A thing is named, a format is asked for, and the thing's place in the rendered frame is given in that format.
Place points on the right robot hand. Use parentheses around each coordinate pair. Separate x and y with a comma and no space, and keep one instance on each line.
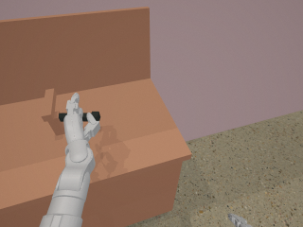
(238,221)

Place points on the counter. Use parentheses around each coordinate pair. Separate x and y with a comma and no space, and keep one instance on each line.
(105,57)

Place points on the left robot hand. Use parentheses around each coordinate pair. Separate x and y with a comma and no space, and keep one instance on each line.
(73,124)

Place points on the left robot forearm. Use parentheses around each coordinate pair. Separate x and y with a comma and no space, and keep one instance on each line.
(71,190)

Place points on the tap lever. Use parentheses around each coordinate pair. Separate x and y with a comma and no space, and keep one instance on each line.
(96,115)

